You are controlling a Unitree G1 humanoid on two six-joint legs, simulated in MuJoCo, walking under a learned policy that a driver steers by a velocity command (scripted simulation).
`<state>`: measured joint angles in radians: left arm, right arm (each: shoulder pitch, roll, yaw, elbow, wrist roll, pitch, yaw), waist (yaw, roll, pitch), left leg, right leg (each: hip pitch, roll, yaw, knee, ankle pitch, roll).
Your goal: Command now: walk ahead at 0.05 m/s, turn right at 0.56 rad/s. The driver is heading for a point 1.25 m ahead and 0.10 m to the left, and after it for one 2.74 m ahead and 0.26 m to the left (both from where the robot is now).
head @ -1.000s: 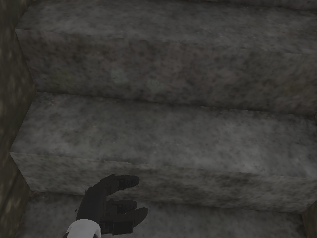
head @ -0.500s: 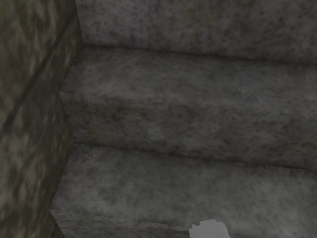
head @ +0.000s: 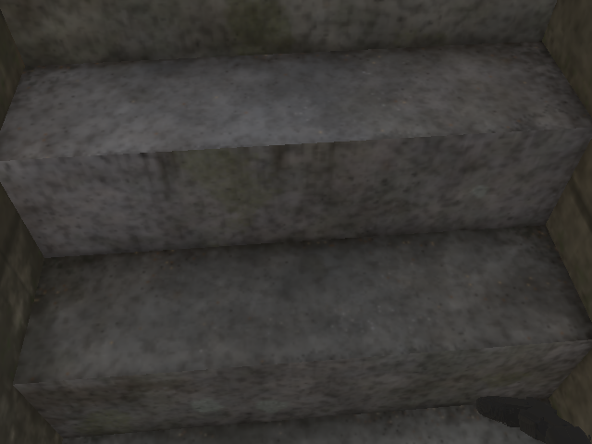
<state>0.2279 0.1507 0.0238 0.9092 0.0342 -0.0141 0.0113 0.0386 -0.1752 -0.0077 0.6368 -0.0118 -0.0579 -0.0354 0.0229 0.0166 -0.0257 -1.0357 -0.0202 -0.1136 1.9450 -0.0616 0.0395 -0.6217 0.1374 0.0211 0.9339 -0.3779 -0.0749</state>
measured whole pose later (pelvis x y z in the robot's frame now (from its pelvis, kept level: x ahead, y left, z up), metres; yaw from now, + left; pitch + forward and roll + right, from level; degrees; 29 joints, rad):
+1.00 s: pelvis +0.18 +0.04 +0.15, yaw -6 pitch +2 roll +4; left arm 0.31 0.21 0.05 0.83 0.04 0.04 0.00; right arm 0.21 -0.12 -0.02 0.64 -0.03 0.02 -0.15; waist 0.03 -0.07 -0.11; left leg -0.73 -0.01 -0.17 1.31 -0.64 0.09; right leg -0.08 -0.10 -0.10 0.34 0.01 -0.10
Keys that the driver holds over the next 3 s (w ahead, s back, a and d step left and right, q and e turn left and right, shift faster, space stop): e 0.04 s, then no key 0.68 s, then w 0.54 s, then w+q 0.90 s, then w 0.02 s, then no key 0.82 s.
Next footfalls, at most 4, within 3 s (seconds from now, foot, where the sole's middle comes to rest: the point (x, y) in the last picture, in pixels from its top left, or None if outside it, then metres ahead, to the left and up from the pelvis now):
0.48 left None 0.29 0.26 -0.50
1.04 right None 0.09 -0.07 -0.72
1.42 left None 0.27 -0.01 -0.50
1.76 right None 0.37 -0.27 -0.50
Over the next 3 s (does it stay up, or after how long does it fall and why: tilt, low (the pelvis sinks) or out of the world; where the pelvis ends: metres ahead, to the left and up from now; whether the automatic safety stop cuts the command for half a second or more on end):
stays up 0.60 0.02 0.55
